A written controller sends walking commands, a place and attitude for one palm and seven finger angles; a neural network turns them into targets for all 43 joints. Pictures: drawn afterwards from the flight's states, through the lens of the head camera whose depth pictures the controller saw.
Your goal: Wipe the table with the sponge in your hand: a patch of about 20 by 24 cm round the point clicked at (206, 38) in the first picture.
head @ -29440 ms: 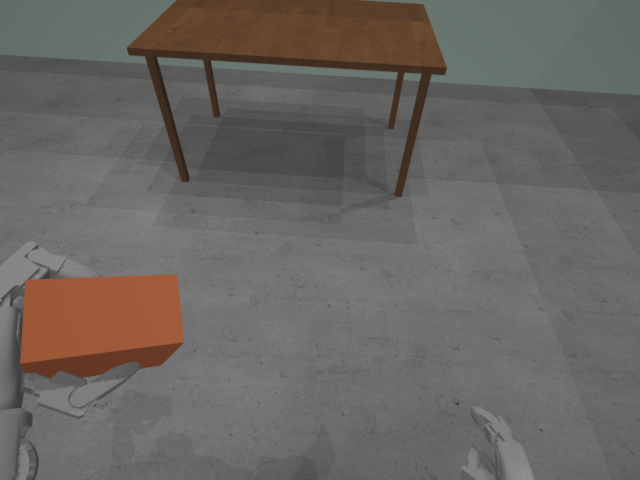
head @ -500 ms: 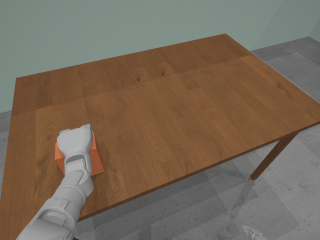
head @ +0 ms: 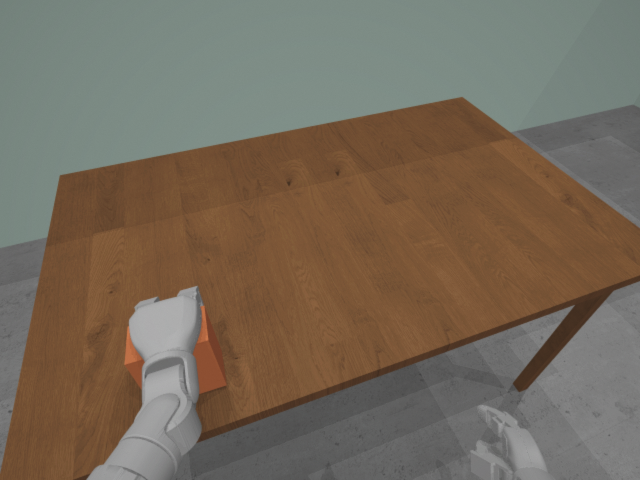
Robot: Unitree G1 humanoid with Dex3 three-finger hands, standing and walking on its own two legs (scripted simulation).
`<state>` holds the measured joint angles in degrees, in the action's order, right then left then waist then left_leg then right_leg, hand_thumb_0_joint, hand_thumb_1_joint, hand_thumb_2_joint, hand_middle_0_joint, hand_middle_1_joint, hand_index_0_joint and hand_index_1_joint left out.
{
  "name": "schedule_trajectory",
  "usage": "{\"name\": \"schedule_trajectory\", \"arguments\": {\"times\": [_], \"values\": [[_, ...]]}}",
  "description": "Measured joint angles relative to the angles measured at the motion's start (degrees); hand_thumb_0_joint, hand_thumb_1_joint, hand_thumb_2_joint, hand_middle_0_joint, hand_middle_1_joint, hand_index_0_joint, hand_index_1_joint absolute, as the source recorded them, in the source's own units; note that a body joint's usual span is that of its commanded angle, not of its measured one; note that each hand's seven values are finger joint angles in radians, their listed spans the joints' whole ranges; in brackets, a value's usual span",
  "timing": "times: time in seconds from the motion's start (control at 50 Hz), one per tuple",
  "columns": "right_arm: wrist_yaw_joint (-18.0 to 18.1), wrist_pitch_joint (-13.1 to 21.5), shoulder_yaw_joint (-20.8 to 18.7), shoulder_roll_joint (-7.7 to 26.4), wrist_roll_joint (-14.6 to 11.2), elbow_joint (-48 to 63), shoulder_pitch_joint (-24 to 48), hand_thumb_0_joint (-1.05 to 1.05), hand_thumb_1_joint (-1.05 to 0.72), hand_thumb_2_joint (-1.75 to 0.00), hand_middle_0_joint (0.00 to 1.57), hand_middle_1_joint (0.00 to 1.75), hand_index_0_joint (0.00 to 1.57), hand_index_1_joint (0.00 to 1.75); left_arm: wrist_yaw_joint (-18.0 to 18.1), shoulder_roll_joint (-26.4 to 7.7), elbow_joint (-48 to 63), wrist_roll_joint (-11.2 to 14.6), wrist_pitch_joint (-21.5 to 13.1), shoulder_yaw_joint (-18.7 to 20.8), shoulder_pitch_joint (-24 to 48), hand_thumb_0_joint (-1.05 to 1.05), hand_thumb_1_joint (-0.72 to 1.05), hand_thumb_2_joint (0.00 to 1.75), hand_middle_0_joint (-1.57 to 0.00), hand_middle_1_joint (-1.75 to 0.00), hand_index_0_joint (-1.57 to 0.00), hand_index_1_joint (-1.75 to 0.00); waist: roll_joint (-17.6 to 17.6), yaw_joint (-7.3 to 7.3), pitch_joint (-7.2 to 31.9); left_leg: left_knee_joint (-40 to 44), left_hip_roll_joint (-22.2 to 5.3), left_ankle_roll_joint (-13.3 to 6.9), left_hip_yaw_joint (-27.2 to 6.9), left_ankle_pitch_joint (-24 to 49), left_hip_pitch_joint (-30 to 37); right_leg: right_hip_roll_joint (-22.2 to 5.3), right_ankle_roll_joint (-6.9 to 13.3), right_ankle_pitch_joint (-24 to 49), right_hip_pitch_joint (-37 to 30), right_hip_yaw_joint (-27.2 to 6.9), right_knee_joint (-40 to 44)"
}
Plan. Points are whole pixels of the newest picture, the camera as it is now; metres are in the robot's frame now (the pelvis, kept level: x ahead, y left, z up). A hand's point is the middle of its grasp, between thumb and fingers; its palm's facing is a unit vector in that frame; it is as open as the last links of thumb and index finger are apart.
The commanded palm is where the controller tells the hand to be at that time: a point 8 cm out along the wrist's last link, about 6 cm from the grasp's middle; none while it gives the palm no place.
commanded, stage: wipe back along the middle lane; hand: left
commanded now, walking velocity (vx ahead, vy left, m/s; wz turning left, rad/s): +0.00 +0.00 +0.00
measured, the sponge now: (182, 364) +0.28 +0.25 -0.06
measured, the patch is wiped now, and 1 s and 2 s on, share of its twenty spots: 0.55 0.60 1.00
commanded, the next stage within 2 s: slide across to the third lane in 0.22 s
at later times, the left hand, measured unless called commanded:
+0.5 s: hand (187, 372) +0.25 +0.22 -0.01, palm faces -0.07 -0.06 -1.00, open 10.7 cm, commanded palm +0.22 +0.18 +0.03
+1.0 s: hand (237, 355) +0.28 +0.15 -0.01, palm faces -0.07 -0.04 -1.00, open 10.7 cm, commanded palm +0.25 +0.13 +0.04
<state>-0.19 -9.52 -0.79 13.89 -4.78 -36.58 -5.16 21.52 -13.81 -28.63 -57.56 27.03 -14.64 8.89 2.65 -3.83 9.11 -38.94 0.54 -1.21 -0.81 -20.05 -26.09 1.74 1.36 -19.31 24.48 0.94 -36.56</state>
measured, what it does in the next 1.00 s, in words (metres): stands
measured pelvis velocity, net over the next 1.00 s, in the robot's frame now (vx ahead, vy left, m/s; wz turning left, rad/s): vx -0.03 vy -0.03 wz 0.00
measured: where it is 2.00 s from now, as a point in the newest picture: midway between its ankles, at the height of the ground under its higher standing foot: outside the picture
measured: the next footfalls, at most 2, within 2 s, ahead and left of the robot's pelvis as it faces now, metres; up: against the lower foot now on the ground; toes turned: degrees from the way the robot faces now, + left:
none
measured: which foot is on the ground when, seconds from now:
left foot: down 0.00-1.00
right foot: down 0.00-1.00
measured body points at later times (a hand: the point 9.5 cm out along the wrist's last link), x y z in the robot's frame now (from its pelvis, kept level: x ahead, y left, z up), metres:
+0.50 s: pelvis -0.02 -0.01 +0.00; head -0.03 -0.04 +0.45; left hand +0.25 +0.21 +0.04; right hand +0.20 -0.23 -0.09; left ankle -0.01 +0.10 -0.72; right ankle -0.01 -0.11 -0.72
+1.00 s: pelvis -0.03 -0.03 +0.00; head -0.03 -0.06 +0.45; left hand +0.28 +0.15 +0.04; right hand +0.18 -0.25 -0.10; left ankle -0.01 +0.10 -0.72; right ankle -0.01 -0.11 -0.72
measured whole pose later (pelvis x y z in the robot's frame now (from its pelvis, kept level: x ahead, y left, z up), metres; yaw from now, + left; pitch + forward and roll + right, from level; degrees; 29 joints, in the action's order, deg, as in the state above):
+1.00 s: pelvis -0.03 -0.03 +0.00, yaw +0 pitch +4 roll +0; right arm -0.2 -7.9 -1.3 12.9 -4.8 -40.6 -3.6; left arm 22.6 -7.3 -36.8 -55.7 29.1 -21.5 16.3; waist 3.5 -3.8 6.7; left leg -36.1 -0.3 1.0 -1.5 -16.4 -24.1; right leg 2.6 3.5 -17.3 23.9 1.5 -36.7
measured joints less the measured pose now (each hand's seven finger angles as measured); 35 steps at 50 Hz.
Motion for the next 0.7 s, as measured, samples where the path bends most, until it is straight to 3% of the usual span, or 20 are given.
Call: {"name": "schedule_trajectory", "arguments": {"times": [0.3,0.56,0.7], "values": [[-0.19,-0.06,0.67,-0.53,-0.01,0.82,1.46,0.01,-0.91,-0.90,0.20,0.30,0.20,0.30,-0.54,1.02,6.89,-0.94,1.14,-2.13,-6.57,0.00,-0.52,1.03,-0.64,-1.33,-0.65,-1.33,0.25,-1.14,-1.00,0.48,-0.05,0.57,0.01,0.58,2.01,0.05,0.60,-0.09,-1.39,-0.01,-0.82],[0.98,0.84,0.00,-0.34,0.04,-1.07,0.70,0.01,-0.91,-0.90,0.20,0.30,0.20,0.30,-2.41,0.61,3.96,0.60,0.74,-3.05,-3.07,-0.01,-0.52,1.03,-0.64,-1.33,-0.65,-1.33,0.97,-0.40,-2.35,0.85,-0.19,1.05,-0.44,1.87,2.00,0.19,1.09,0.83,-1.25,0.43,-0.94],[0.72,1.64,-0.45,-0.32,0.06,-2.39,0.18,0.01,-0.91,-0.90,0.20,0.30,0.19,0.30,-1.51,2.24,1.40,0.32,-0.66,-5.11,-0.91,-0.02,-0.52,1.03,-0.64,-1.33,-0.66,-1.33,1.31,-0.32,-2.38,1.40,-0.25,1.27,-0.37,2.41,2.26,0.25,1.28,1.17,-1.24,0.35,-0.84]]}}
